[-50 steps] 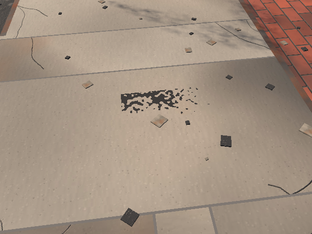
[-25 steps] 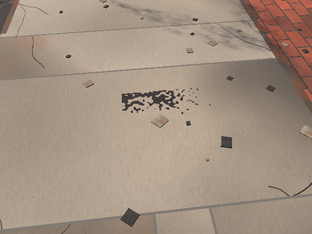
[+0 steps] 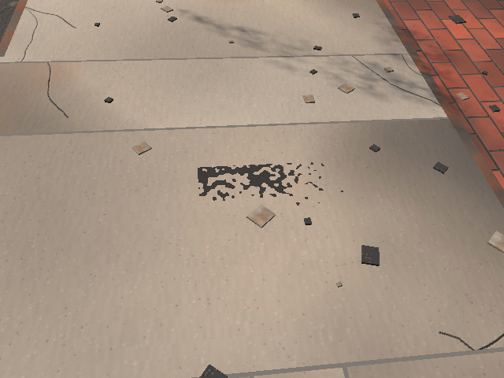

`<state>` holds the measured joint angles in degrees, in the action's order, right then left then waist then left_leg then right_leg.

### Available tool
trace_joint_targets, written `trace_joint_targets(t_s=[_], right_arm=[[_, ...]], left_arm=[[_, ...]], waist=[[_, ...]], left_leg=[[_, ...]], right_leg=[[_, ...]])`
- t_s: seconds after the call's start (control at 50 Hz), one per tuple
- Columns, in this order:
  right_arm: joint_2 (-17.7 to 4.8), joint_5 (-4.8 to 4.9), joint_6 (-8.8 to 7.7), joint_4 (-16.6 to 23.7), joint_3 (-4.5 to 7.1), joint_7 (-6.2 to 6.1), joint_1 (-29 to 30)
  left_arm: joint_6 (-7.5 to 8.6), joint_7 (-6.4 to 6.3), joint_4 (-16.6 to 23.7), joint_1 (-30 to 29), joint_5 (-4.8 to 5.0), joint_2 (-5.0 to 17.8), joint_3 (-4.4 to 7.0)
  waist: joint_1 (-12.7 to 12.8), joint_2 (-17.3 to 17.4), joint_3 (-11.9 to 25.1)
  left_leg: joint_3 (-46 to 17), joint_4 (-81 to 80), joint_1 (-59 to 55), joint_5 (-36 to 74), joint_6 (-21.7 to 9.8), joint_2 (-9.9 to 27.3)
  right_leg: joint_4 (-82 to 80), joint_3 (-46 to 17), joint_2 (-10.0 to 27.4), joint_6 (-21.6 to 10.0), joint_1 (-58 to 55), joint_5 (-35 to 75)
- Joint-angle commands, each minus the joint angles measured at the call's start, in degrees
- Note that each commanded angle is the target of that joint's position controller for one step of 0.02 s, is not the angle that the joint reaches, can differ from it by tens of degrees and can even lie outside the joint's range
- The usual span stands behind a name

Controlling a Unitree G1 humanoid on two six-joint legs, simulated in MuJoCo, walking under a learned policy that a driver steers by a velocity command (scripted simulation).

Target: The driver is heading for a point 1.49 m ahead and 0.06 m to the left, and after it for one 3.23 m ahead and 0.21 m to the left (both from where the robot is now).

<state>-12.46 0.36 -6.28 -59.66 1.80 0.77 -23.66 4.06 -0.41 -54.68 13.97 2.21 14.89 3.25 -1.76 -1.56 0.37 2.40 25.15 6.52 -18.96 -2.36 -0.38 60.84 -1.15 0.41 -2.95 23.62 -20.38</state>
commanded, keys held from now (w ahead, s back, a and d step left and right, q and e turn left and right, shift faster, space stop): w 0.62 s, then no key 0.38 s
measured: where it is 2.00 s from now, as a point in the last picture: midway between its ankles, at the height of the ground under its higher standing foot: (245, 293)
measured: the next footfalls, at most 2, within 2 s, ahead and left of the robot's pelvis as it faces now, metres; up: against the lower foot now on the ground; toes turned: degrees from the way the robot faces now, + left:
right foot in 0.34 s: +0.36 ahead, -0.13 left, +0.00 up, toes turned -1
left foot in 0.82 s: +0.63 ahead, +0.11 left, +0.00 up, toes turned +2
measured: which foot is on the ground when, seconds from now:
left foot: down 0.00-0.36, up 0.38-0.80, down 0.82-1.00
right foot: up 0.00-0.32, down 0.34-0.84, up 0.86-1.00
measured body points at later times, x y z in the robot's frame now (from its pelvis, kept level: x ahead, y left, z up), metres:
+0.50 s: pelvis +0.26 -0.05 +0.00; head +0.29 -0.05 +0.45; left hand +0.36 +0.22 -0.13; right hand +0.31 -0.31 -0.14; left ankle +0.19 +0.11 -0.64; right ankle +0.32 -0.13 -0.74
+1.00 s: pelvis +0.49 +0.01 -0.01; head +0.53 +0.03 +0.44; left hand +0.54 +0.29 -0.16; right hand +0.63 -0.23 -0.13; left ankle +0.59 +0.10 -0.74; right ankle +0.44 -0.13 -0.68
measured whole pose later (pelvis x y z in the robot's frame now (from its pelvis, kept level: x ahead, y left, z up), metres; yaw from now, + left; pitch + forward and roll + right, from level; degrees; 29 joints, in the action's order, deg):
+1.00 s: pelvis +0.49 +0.01 -0.01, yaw +0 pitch +1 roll +0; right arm -12.3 -1.5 -3.5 -50.7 1.4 1.0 -6.6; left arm 0.7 -1.8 -58.3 12.3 0.6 15.6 2.1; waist 0.9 -1.8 -3.0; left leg 3.1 25.9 22.8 -4.4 -3.4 -1.0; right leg 56.5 -1.7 1.9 2.0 22.2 -28.8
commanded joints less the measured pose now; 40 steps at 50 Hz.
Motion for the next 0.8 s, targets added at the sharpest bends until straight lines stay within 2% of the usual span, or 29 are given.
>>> trace_joint_targets(t_s=[0.02,0.06,0.12,0.18,0.22,0.26,0.28,0.3,0.32,0.34,0.36,0.38,0.4,0.42,0.44,0.46,0.48,0.5,0.52,0.6,0.68,0.74,0.78,0.8], right_arm=[[-5.01,-0.37,0.05,1.20,0.27,0.06,-4.60],[-5.23,-0.47,0.83,0.83,0.13,-0.55,-6.96],[-7.38,-0.71,1.48,1.79,0.32,-1.66,-6.19],[-8.82,-0.28,1.38,1.32,0.80,-2.08,-8.02],[-8.86,0.31,1.35,0.79,1.14,-2.11,-8.37],[-9.50,0.49,1.62,0.89,1.67,-2.12,-7.35],[-10.25,0.32,1.87,1.19,2.02,-2.13,-6.57],[-10.91,0.08,2.34,1.50,2.35,-2.14,-5.74],[-10.59,-0.27,2.93,2.02,2.25,-2.11,-4.82],[-9.64,-0.83,3.03,3.34,1.69,-2.03,-4.10],[-0.86,-0.63,2.01,4.26,-0.62,-1.23,-11.41],[-3.39,0.75,0.08,3.68,-0.16,-0.83,-8.84],[-7.57,2.63,-0.95,6.29,1.24,-0.68,-2.41],[-8.39,2.81,-1.43,7.21,1.41,-1.04,1.41],[-8.10,2.03,-1.30,7.29,1.91,-1.57,2.79],[-7.27,1.39,-0.51,7.02,2.24,-1.86,1.60],[-5.74,1.19,0.34,6.85,2.17,-1.90,0.19],[-4.65,0.99,0.99,6.95,2.08,-1.96,-0.12],[-4.68,0.81,1.47,7.64,2.18,-2.02,0.98],[-5.81,-0.12,1.53,11.81,2.38,-1.99,11.51],[-4.01,-0.19,0.74,13.92,1.34,-0.86,20.26],[-5.22,0.00,0.62,15.06,1.41,0.05,22.07],[-7.45,-0.39,0.48,14.80,2.08,0.39,19.59],[-8.68,-0.78,0.35,13.41,2.67,0.33,15.25]], left_arm=[[2.12,0.98,4.92,-7.83,-0.83,4.48,1.21],[1.66,1.69,5.47,-9.79,-1.00,1.84,0.64],[1.39,2.03,8.61,-17.86,-0.87,-0.41,-0.55],[1.39,2.56,10.48,-22.83,-0.50,0.34,-0.95],[1.52,2.99,11.63,-24.60,-0.27,1.38,-0.93],[1.87,3.37,12.08,-24.00,-0.36,3.12,-0.42],[1.96,3.35,11.66,-21.66,-0.45,4.50,0.21],[1.92,3.10,10.34,-16.54,-0.44,6.25,1.15],[1.69,2.64,7.27,-6.82,-0.24,8.47,2.55],[1.28,1.98,4.59,3.96,-0.69,11.14,3.58],[1.03,1.87,2.86,10.81,-1.89,15.64,4.48],[1.05,2.09,2.48,9.03,-1.65,10.90,2.95],[1.35,2.13,2.96,2.65,-1.19,8.17,2.01],[1.72,2.24,4.05,-2.73,-1.19,6.28,1.38],[2.13,2.55,4.36,-5.79,-1.77,4.73,0.94],[2.51,2.74,4.15,-7.25,-2.38,3.26,0.49],[2.63,2.90,3.57,-7.40,-2.49,2.90,0.34],[2.82,2.84,2.85,-6.59,-2.29,3.25,0.37],[2.99,2.58,2.06,-5.60,-2.15,3.91,0.42],[2.80,0.78,0.50,-1.29,-2.14,7.09,0.86],[1.93,0.05,-0.87,3.03,-1.91,8.19,0.69],[0.72,-0.23,-2.47,5.49,-1.49,8.41,0.61],[-0.08,-0.48,-2.65,4.10,-1.39,9.07,0.84],[-0.42,-0.60,-2.33,2.42,-1.30,9.27,0.89]], waist=[[-1.49,7.69,-6.54],[-1.84,7.62,-5.38],[-2.77,6.41,-7.43],[-3.48,7.79,-9.09],[-2.74,7.91,-10.01],[-0.71,7.93,-8.51],[1.13,8.76,-5.93],[4.06,9.91,-1.85],[8.78,9.76,3.95],[12.93,7.25,10.86],[8.91,-8.60,21.22],[9.83,-9.15,21.20],[7.95,-7.86,9.80],[5.81,-2.70,4.28],[3.70,0.03,1.50],[1.40,-0.74,0.72],[0.18,-2.27,0.66],[-0.32,-2.49,-0.03],[-0.56,-2.60,-1.31],[1.51,-0.96,-4.34],[4.53,-0.26,-4.78],[4.70,-1.67,-2.72],[2.39,-2.54,-0.42],[-0.30,-2.33,1.75]], left_leg=[[-16.70,-16.08,-13.61,15.77,-6.52,14.21],[-11.95,-15.90,-13.38,24.91,-6.77,12.77],[-8.04,-18.45,-7.33,25.06,-6.76,11.21],[-6.63,-20.74,-4.67,22.95,-7.27,11.87],[-6.26,-20.26,-7.21,24.68,-7.07,13.57],[-5.35,-16.82,-11.21,33.74,-6.17,14.98],[-4.86,-13.10,-12.94,43.84,-5.56,15.37],[-4.01,-6.65,-13.68,54.54,-4.85,15.14],[-2.42,4.32,-11.08,59.69,-3.45,13.03],[-2.19,19.72,1.67,47.63,-1.98,11.06],[-2.26,43.87,23.63,8.07,1.97,-0.51],[-11.03,52.80,29.91,-12.48,0.67,-2.16],[-9.91,55.22,35.34,-9.30,-0.43,1.29],[-8.44,52.67,33.49,-3.57,-0.97,4.59],[-7.45,49.18,30.64,0.20,-0.82,6.72],[-7.76,46.51,26.45,2.42,-0.75,8.55],[-7.63,44.77,23.82,3.01,-0.48,9.13],[-7.03,43.18,23.05,2.91,-0.08,9.51],[-6.53,41.13,23.80,3.72,0.47,9.89],[-5.59,26.95,31.15,15.67,2.73,10.45],[-1.52,10.98,24.94,25.85,3.04,5.91],[-2.67,6.21,22.84,25.46,1.84,4.19],[-3.45,3.72,19.36,22.41,0.12,3.23],[-2.64,1.41,13.74,23.58,-0.91,2.08]], right_leg=[[-0.07,-0.50,5.38,-0.62,23.14,7.81],[-4.17,1.83,4.79,0.81,21.89,10.56],[-17.28,3.84,3.07,2.48,17.51,16.91],[-25.49,5.10,1.43,2.36,12.11,21.61],[-28.71,3.95,1.53,1.02,11.60,22.20],[-30.86,3.66,0.82,-0.88,9.11,20.44],[-30.77,4.28,-0.46,-1.90,5.16,18.97],[-30.22,5.37,-2.22,-3.14,-1.68,17.49],[-30.83,6.12,-3.57,-4.85,-13.62,17.76],[-28.83,-2.06,3.59,-7.90,-31.78,15.57],[-34.63,-32.02,19.74,-18.07,-51.36,-0.66],[-44.77,-44.61,21.44,-17.98,-48.59,-5.82],[-46.24,-35.26,19.25,-14.63,-39.36,-4.28],[-47.65,-26.53,17.18,-12.73,-29.21,2.78],[-49.01,-20.39,15.00,-11.42,-21.28,9.15],[-50.62,-15.44,12.57,-10.35,-16.03,12.30],[-51.98,-13.18,11.66,-10.45,-12.84,12.95],[-53.24,-11.45,11.22,-11.02,-10.49,14.00],[-54.43,-9.80,10.98,-11.44,-8.71,14.72],[-56.47,-6.81,10.51,-11.35,-10.42,16.72],[-53.53,-0.79,7.89,-8.61,-11.52,28.56],[-47.80,-1.24,9.87,-7.14,-18.07,34.43],[-42.68,-2.47,11.15,-5.31,-21.76,37.39],[-37.63,-1.94,9.97,-3.97,-22.08,40.55]])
